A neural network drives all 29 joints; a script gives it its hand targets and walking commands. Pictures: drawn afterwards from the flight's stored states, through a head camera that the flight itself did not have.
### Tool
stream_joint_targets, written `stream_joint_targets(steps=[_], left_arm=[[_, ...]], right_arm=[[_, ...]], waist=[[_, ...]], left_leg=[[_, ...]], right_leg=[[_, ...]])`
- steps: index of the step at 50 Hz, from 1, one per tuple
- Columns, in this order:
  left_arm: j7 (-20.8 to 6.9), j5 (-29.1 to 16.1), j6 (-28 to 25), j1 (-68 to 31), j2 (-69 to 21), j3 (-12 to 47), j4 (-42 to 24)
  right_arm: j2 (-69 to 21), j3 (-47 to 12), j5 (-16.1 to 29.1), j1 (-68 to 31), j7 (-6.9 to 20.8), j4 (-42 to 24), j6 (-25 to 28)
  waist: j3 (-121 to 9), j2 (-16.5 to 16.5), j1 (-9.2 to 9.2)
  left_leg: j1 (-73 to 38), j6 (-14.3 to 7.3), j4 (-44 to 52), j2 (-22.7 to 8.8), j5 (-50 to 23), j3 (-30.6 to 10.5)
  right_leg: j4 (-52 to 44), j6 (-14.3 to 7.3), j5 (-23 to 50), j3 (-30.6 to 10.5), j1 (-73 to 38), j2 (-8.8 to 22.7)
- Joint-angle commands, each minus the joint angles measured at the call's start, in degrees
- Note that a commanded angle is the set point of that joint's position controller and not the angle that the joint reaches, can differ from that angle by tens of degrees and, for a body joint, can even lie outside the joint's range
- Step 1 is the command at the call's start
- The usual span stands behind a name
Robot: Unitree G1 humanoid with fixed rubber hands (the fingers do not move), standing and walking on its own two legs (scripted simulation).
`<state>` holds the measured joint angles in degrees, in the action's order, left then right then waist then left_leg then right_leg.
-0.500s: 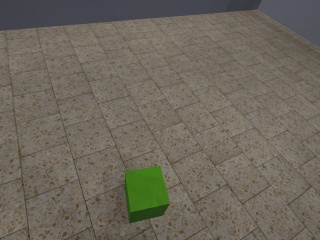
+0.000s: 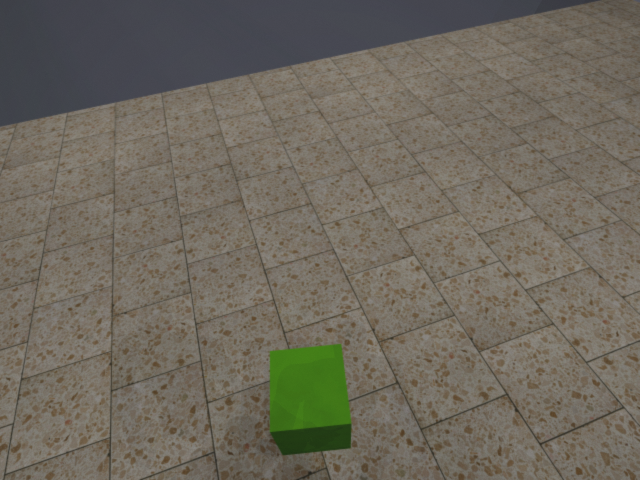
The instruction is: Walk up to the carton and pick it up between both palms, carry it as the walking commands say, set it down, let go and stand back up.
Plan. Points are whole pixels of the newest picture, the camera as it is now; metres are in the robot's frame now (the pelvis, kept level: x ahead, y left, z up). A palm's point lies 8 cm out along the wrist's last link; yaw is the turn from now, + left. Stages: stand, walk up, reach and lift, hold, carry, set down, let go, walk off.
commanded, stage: walk up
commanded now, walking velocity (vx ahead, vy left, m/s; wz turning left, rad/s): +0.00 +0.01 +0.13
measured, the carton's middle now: (311, 400) +0.43 +0.07 -0.65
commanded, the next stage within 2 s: none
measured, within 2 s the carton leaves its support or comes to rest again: neither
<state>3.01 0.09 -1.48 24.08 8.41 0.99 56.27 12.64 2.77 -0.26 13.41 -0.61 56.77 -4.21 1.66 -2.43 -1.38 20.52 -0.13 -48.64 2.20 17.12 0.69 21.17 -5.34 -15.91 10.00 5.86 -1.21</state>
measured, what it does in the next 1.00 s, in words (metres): steps to the left: left foot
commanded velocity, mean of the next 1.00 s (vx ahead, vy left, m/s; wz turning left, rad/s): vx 0.08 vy -0.10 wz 0.12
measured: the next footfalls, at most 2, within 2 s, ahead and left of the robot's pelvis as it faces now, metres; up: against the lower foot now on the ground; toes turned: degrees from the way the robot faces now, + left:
left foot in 0.56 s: +0.09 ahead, +0.22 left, +0.00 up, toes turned +10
right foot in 1.20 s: +0.04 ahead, -0.05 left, +0.00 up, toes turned +1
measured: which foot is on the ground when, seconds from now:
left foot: up 0.00-0.54, down 0.56-1.00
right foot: down 0.00-0.58, up 0.60-1.00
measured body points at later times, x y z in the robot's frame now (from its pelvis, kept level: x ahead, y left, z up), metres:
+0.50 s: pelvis +0.00 +0.07 +0.00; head +0.01 +0.08 +0.45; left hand -0.09 +0.31 -0.15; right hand +0.11 -0.15 -0.15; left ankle +0.04 +0.23 -0.71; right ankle -0.04 -0.03 -0.75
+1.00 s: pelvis +0.01 +0.11 +0.01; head +0.01 +0.18 +0.45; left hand -0.04 +0.36 -0.18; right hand +0.05 -0.16 -0.10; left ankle +0.05 +0.22 -0.75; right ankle -0.02 -0.10 -0.66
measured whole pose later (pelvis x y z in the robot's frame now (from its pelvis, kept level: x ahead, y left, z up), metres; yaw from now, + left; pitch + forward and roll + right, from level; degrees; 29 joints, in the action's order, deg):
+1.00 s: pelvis +0.01 +0.11 +0.01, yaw +7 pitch +0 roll -7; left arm -0.6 1.6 5.3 20.3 15.2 -3.4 58.9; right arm 11.3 2.5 -1.5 18.4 -2.8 58.1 0.0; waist 0.6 2.3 0.6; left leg 16.5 -0.7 -23.2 -6.5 7.4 0.0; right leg 51.6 5.3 -16.1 -0.6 19.4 0.8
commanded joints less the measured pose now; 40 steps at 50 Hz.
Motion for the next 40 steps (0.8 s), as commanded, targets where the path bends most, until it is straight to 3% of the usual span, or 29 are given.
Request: stream_joint_targets(steps=[1, 2, 3, 5, 7, 8, 10, 11, 12, 13, 16, 17, 19, 21, 23, 24, 25, 26, 27, 28, 29, 30, 32, 33, 34, 37, 38, 39, 40], left_arm=[[1.0, -0.2, 0.1, 5.1, 10.0, -2.6, -1.3], [1.2, -0.1, 0.3, 6.2, 11.0, -3.2, -1.2], [1.5, 0.4, 0.4, 8.4, 12.2, -3.4, -0.9], [1.6, 0.6, 0.5, 9.1, 11.2, -3.7, -0.2], [1.2, 0.7, 0.5, 5.7, 10.1, -3.5, -1.3], [0.4, 0.8, -0.1, 7.2, 9.2, -3.0, -0.4], [-0.1, 0.9, -0.5, 7.3, 10.3, -2.7, -0.1], [-0.2, 1.3, -0.5, 7.3, 9.2, -2.4, -0.4], [0.0, 1.2, -0.6, 9.1, 9.6, -2.6, 0.6], [-0.7, 1.8, -0.7, 6.5, 9.0, -2.5, 0.0], [-1.6, 1.2, -0.9, 3.7, 7.4, -2.7, 0.8], [-1.9, 1.5, -0.5, 1.5, 9.5, -3.4, -0.3], [-1.5, 1.3, -0.5, 3.1, 8.3, -2.6, 1.4], [-1.8, 2.0, 0.8, 4.6, 9.9, -3.2, 1.2], [-1.3, 1.2, 0.6, 5.2, 8.1, -3.0, 2.3], [-1.6, 0.9, 0.3, 6.2, 9.2, -3.4, 3.9], [-1.7, 0.6, 0.9, 4.2, 8.9, -4.0, 3.8], [-1.8, 0.6, 1.0, 6.4, 6.7, -3.8, 2.9], [-2.4, 1.1, 2.0, 7.3, 5.6, -3.8, 1.8], [-2.8, 0.9, 3.3, 8.9, 6.9, -4.6, 2.0], [-3.3, 1.2, 3.8, 11.0, 5.7, -4.8, 2.4], [-3.2, 1.2, 4.4, 9.2, 7.7, -5.5, 1.9], [-2.8, 1.7, 4.7, 8.1, 6.6, -4.9, 3.8], [-3.0, 2.1, 5.1, 5.4, 7.9, -5.4, 3.5], [-3.2, 2.3, 5.6, 6.1, 7.6, -5.7, 3.8], [-3.2, 2.7, 6.5, 4.6, 6.3, -5.2, 3.5], [-3.3, 2.7, 6.7, 6.0, 6.5, -5.1, 3.7], [-3.3, 2.3, 6.5, 5.4, 7.1, -5.0, 3.7], [-3.5, 2.7, 6.7, 4.8, 6.8, -5.5, 3.6]], right_arm=[[2.9, 0.3, 0.2, 3.2, -0.6, -0.2, 0.6], [3.9, 0.2, 0.2, 0.7, -0.7, -1.3, 0.6], [5.7, 1.1, -0.2, -0.7, -0.5, -0.8, 0.0], [4.0, 0.4, -0.7, -4.5, -0.3, -2.7, 1.0], [3.2, 0.4, -0.5, -2.4, 0.0, -2.0, 0.7], [1.7, -0.1, -0.8, -1.6, 0.3, -1.7, 1.2], [3.5, 1.0, -1.4, 0.6, 1.2, -0.5, 1.2], [3.0, 0.8, -0.9, -1.8, 1.0, -1.2, 1.5], [3.0, 1.1, -1.4, -2.9, 1.6, -2.0, 1.0], [3.3, 1.1, -0.6, -1.9, 1.3, -1.9, 1.4], [1.8, -0.2, -1.5, -3.2, 1.3, -2.4, 2.1], [3.8, 0.3, -1.5, -3.8, 1.7, -3.4, 1.5], [1.3, -0.4, -1.7, -4.8, 1.3, -3.6, 2.8], [1.7, -0.6, -0.7, -5.7, 1.0, -3.3, 2.9], [-0.4, -1.8, -1.5, -6.0, 0.3, -4.1, 4.6], [0.5, -1.8, -1.5, -3.4, 0.2, -2.6, 5.4], [2.2, -1.6, -1.3, 2.9, -0.7, 0.2, 6.1], [8.1, -0.2, -1.6, 7.8, -1.5, 1.1, 6.7], [13.7, 1.6, -2.0, 12.3, -2.2, 1.7, 6.5], [14.5, 1.0, -2.0, 9.3, -2.2, -0.7, 6.2], [11.6, 1.0, -1.7, 4.7, -1.8, -0.4, 5.9], [9.6, 0.4, -0.5, 0.0, -2.4, -2.4, 5.3], [5.7, -0.4, -0.3, 0.3, -2.5, -0.5, 6.3], [7.5, 0.4, 0.0, 1.2, -2.5, -1.5, 6.0], [8.0, 0.7, -0.3, 3.4, -3.0, -0.5, 5.6], [7.3, 0.8, -0.3, 3.4, -2.8, -0.5, 5.3], [7.5, 0.7, -0.2, 5.0, -2.9, -0.3, 5.1], [7.2, 0.7, 0.1, 3.9, -2.6, -0.6, 5.0], [7.8, 0.9, -0.3, 7.7, -3.2, 0.9, 4.8]], waist=[[-0.6, 8.0, 0.59], [0.1, 8.5, -0.30], [0.5, 3.6, -1.54], [1.5, 3.8, -2.90], [3.4, 5.9, -0.76], [0.8, 6.2, -2.26], [5.1, 4.1, -1.44], [5.1, 5.6, -1.83], [5.9, 2.7, -2.10], [6.7, 8.2, -0.74], [5.9, 12.8, 0.09], [7.8, 15.2, 0.44], [7.7, 11.6, 0.13], [7.7, 15.2, -1.27], [7.9, 9.3, -0.21], [3.6, 7.4, 1.34], [0.3, 4.1, 3.31], [-3.3, -5.7, 4.45], [-5.5, -16.1, 5.00], [-3.5, -10.6, 2.56], [-2.5, -12.0, 0.34], [0.6, -7.7, 0.73], [-1.8, -6.8, -1.26], [-2.8, -6.5, 0.07], [-2.6, -5.9, -1.01], [-1.6, -7.3, 0.04], [-2.1, -8.1, -0.65], [-2.3, -10.4, -0.24], [-2.8, -7.5, 0.42]], left_leg=[[5.7, -0.6, 2.0, -1.1, 3.5, -2.4], [8.1, 0.0, 1.8, -0.7, 4.9, -1.6], [10.0, 0.6, -1.9, -0.9, 5.5, -1.5], [14.7, 0.9, -4.7, -2.3, 2.2, -2.0], [12.7, 1.2, -7.6, -3.0, 0.8, -2.8], [12.3, -0.5, -9.7, -3.6, -2.2, -3.2], [16.7, 0.8, -11.8, -2.5, -5.6, -2.9], [13.0, 1.0, -9.0, -3.9, -3.9, -3.3], [15.1, 0.3, -10.6, -3.5, -6.8, -4.4], [14.8, 1.2, -8.8, -4.0, -3.8, -2.5], [14.6, 0.1, -5.9, -3.5, -8.3, -1.0], [15.3, 1.3, -6.9, -3.7, -8.0, -0.6], [9.7, 1.8, 2.0, -4.3, -6.3, 0.7], [2.3, 1.0, 7.0, -3.6, -0.3, 3.3], [1.0, 0.1, 15.3, -3.4, -4.6, 4.4], [-4.8, 0.5, 21.4, -4.3, -7.5, 5.0], [-10.8, -0.4, 23.8, -5.6, -10.1, 3.3], [-17.4, -1.8, 26.7, -15.5, -17.3, -6.3], [-20.9, -4.0, 30.7, -28.0, -20.6, -26.7], [-11.7, -4.3, 34.4, -30.9, -11.9, -29.5], [-8.7, -3.5, 37.9, -28.8, 4.8, -26.3], [-6.7, -4.5, 35.7, -25.3, -4.3, -20.0], [-6.6, -1.2, 31.5, -19.6, -24.8, -11.6], [-8.0, -2.2, 30.3, -20.3, -32.4, -10.9], [-4.3, -0.5, 30.7, -19.1, -28.8, -8.7], [-5.5, -2.1, 34.4, -19.6, -17.6, -10.6], [-8.0, 2.0, 32.6, -18.6, -21.2, -10.8], [-9.3, 2.1, 32.0, -16.8, -21.3, -8.2], [-12.1, 4.4, 32.4, -18.2, -20.5, -10.1]], right_leg=[[-1.9, 7.3, 42.2, -12.9, -8.9, 17.8], [-1.4, 6.9, 44.0, -13.6, -11.0, 18.5], [-2.3, 5.6, 36.5, -15.7, -10.7, 22.1], [-5.4, 1.7, 23.3, -17.1, -11.6, 22.5], [-4.7, 3.3, 26.3, -13.0, -6.4, 21.6], [-9.2, 1.4, 6.3, -14.3, -5.3, 21.2], [-11.0, 6.1, 2.8, -16.6, -5.3, 20.9], [-11.2, 5.1, 3.5, -14.1, -2.0, 19.7], [-12.7, 5.5, -2.6, -18.4, -2.0, 20.9], [-10.5, 6.0, 4.2, -13.4, -2.9, 18.6], [-12.9, -0.3, -1.5, -7.1, -2.6, 16.6], [-14.8, 0.2, -7.2, -7.2, 0.2, 17.7], [-10.8, -0.7, 0.9, -3.2, 3.1, 15.1], [-10.0, -1.0, -2.7, -1.5, 7.5, 13.5], [-3.1, -1.3, 15.4, -1.3, 4.5, 12.8], [1.0, -0.9, 13.8, -1.7, 3.4, 13.7], [9.0, 0.5, 10.4, -0.1, 4.0, 11.4], [19.8, 2.7, -3.9, 1.8, 11.8, 7.5], [29.0, 4.5, -16.2, -3.2, 21.0, 3.3], [34.6, 5.5, -14.0, -11.3, 18.7, 4.2], [38.0, 5.5, -9.7, -12.9, 17.4, 5.9], [39.7, 6.0, -8.4, -11.8, 16.5, 5.0], [38.8, 6.7, -4.5, -12.9, 16.0, 4.9], [40.8, 7.7, -5.2, -11.4, 16.4, 4.5], [40.5, 8.0, -2.8, -11.4, 15.6, 4.6], [43.2, 9.5, 0.0, -11.3, 18.6, 3.4], [40.9, 10.2, 2.0, -12.0, 18.4, 3.3], [40.5, 10.0, 1.5, -10.8, 19.2, 2.2], [41.0, 10.7, 1.6, -11.9, 19.8, 1.8]])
